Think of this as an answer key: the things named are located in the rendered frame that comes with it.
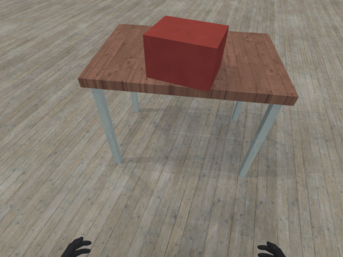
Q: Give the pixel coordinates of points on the carton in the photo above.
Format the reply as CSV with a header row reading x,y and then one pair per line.
x,y
184,52

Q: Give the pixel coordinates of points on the table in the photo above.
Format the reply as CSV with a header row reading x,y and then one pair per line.
x,y
251,71

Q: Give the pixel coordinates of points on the robot left hand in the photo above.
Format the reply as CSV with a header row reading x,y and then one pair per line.
x,y
77,243

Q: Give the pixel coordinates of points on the robot right hand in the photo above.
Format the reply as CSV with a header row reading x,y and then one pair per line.
x,y
272,248

